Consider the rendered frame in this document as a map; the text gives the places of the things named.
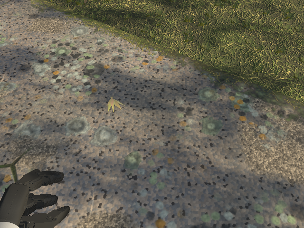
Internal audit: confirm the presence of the robot left hand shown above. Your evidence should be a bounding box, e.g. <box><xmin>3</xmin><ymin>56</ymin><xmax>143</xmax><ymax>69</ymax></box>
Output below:
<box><xmin>0</xmin><ymin>169</ymin><xmax>70</xmax><ymax>228</ymax></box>

